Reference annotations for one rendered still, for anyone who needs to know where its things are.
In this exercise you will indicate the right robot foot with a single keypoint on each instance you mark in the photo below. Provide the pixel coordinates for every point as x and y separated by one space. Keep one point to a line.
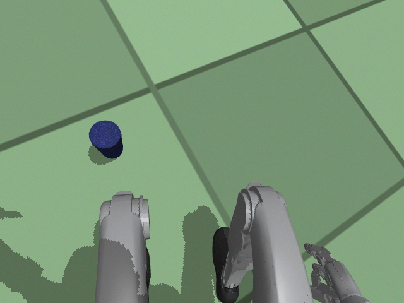
220 250

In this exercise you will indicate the right robot hand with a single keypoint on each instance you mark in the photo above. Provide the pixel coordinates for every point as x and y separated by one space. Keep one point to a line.
340 283

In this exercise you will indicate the cup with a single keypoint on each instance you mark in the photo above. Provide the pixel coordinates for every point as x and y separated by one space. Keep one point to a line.
106 137

